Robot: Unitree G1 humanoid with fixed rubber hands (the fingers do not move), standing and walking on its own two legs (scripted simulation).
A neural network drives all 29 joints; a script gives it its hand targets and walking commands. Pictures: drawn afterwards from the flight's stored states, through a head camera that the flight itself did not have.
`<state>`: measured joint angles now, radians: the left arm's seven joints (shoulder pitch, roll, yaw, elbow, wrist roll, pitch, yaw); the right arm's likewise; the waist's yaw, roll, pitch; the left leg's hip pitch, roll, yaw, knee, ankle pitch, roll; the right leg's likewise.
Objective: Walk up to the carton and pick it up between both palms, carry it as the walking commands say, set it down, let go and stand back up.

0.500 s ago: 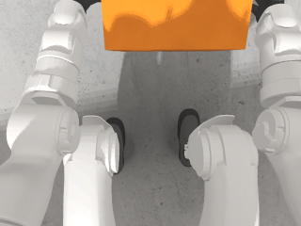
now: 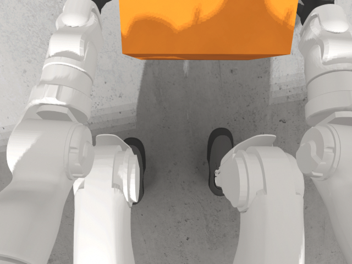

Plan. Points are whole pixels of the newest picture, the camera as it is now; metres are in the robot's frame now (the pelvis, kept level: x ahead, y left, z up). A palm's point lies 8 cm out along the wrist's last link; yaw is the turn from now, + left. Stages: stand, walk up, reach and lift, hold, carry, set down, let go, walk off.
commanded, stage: set down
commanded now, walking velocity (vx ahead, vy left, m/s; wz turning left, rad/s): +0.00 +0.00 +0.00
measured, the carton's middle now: out of the picture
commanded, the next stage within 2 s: none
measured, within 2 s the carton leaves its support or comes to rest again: neither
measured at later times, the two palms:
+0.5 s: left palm (71, 7) +0.53 +0.17 -0.20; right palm (313, 11) +0.51 -0.24 -0.19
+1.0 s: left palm out of the picture +0.55 +0.18 -0.16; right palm (335, 12) +0.51 -0.27 -0.18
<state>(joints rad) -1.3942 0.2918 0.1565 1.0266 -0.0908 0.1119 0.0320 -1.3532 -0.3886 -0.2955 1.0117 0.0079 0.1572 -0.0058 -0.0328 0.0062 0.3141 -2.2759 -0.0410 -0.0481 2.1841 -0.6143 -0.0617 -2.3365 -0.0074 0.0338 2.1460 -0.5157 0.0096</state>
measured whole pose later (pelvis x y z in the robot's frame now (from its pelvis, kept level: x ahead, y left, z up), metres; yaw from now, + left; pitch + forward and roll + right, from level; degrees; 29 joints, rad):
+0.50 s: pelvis +0.00 +0.00 +0.00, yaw +0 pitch +39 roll +1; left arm -1.40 0.37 0.09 1.11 -0.13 0.05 0.08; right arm -1.36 -0.41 -0.26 1.11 0.12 0.03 -0.04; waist -0.03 -0.01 0.34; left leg -2.28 -0.04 -0.05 2.20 -0.61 -0.07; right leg -2.34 -0.01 0.03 2.16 -0.51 0.01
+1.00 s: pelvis -0.01 +0.00 +0.00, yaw +0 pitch +32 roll +1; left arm -1.39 0.45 0.08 0.83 -0.20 0.16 0.09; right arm -1.36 -0.49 -0.26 0.95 0.17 0.10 -0.05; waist -0.03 0.02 0.52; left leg -2.16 -0.04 -0.05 2.20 -0.61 -0.07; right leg -2.21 -0.01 0.03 2.16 -0.51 0.01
